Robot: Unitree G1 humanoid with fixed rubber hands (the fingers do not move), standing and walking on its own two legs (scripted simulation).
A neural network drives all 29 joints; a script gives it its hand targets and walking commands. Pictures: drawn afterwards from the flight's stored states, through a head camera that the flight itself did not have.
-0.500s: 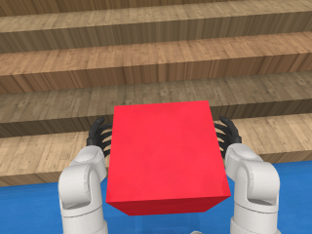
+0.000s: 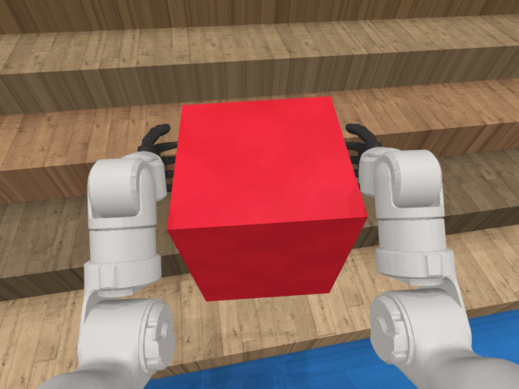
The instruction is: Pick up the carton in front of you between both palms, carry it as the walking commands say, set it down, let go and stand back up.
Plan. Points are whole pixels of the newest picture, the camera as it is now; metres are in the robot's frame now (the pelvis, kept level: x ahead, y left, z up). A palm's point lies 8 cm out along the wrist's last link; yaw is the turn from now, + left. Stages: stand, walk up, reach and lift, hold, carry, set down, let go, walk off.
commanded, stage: carry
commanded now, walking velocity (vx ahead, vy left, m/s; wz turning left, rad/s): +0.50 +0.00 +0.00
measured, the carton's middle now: (262, 208) +0.37 +0.00 +0.08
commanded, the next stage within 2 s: none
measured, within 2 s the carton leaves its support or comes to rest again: neither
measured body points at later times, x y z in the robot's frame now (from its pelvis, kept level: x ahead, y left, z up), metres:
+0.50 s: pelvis +0.35 -0.08 +0.03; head +0.46 -0.06 +0.47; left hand +0.76 +0.06 +0.12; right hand +0.74 -0.25 +0.12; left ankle +0.11 +0.08 -0.55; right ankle +0.41 -0.14 -0.57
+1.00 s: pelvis +0.76 -0.15 +0.31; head +0.81 -0.18 +0.76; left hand +1.19 -0.07 +0.50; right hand +1.12 -0.37 +0.47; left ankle +0.66 -0.06 -0.41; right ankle +0.79 -0.28 -0.18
